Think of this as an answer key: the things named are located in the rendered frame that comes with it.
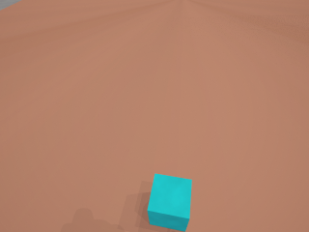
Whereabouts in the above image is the carton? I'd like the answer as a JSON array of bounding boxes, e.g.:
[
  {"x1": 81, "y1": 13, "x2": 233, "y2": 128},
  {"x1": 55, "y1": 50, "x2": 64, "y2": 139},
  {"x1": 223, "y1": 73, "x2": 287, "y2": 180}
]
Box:
[{"x1": 147, "y1": 173, "x2": 192, "y2": 232}]

